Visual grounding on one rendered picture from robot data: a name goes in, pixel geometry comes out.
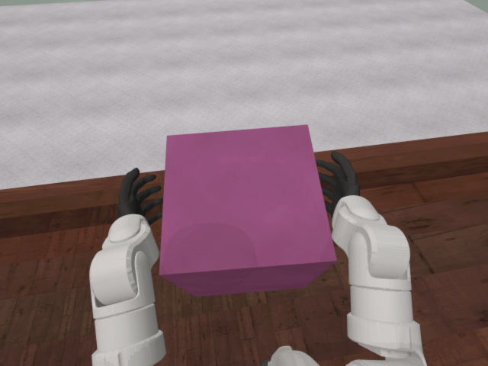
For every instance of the right robot thigh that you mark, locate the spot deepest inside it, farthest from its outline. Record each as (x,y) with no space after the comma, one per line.
(292,358)

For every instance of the robot left hand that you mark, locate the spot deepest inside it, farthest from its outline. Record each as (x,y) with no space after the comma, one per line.
(130,201)

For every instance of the robot right hand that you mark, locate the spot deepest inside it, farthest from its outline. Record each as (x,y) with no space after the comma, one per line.
(345,184)

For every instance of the right robot shin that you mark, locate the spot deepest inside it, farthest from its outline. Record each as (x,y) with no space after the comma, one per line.
(282,349)

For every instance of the carton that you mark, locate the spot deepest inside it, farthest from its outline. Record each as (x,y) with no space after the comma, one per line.
(243,211)

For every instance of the left robot forearm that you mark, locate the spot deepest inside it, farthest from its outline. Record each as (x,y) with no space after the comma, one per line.
(123,298)

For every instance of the right robot forearm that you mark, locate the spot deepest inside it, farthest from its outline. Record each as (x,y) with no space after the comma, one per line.
(381,317)

